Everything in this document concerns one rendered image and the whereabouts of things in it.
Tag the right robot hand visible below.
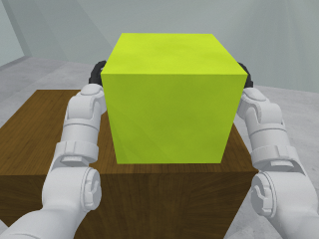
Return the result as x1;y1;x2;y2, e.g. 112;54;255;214
237;62;253;89

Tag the pedestal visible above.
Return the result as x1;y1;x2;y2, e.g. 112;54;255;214
0;90;259;239

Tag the robot right forearm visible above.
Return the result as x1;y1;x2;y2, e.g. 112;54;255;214
236;88;318;212

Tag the left robot hand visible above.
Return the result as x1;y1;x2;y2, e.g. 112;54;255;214
89;60;107;86

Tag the carton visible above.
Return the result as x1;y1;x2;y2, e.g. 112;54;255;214
101;33;248;164

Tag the robot left forearm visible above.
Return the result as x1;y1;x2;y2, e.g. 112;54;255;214
42;84;107;205

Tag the left robot upper arm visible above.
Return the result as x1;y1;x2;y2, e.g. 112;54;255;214
0;166;102;239

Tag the right robot upper arm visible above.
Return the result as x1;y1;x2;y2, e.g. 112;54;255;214
250;171;319;239

